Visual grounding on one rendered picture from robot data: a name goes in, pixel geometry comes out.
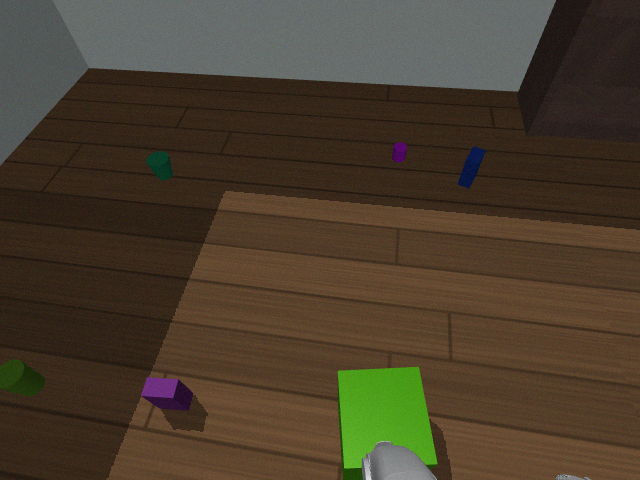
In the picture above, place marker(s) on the bookshelf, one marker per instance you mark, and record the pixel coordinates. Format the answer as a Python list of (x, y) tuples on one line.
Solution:
[(584, 78)]

